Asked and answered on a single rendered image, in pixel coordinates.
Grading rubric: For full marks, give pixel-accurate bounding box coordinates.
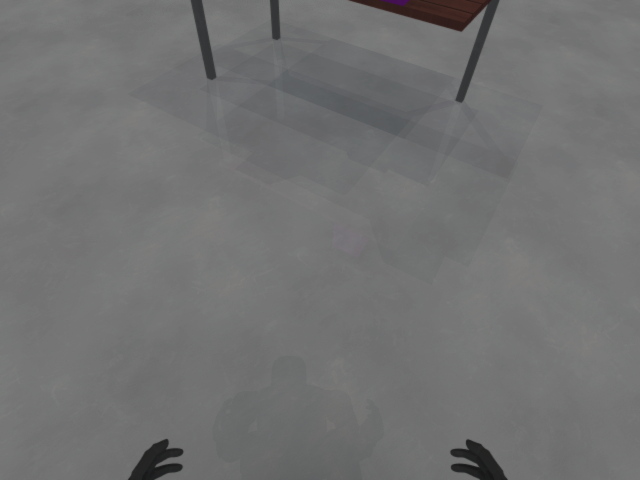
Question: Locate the robot left hand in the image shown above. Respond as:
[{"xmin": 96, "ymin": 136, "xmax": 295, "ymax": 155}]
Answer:
[{"xmin": 128, "ymin": 439, "xmax": 183, "ymax": 480}]

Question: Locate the robot right hand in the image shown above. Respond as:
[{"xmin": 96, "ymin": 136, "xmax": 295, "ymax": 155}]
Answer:
[{"xmin": 450, "ymin": 439, "xmax": 508, "ymax": 480}]

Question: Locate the table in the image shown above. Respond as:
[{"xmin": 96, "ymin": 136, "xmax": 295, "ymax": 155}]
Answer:
[{"xmin": 191, "ymin": 0, "xmax": 499, "ymax": 103}]

